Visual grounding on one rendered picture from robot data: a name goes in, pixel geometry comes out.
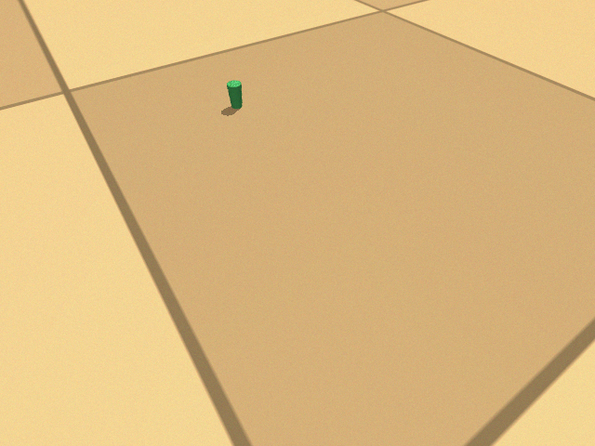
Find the cup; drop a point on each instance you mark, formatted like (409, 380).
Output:
(235, 93)

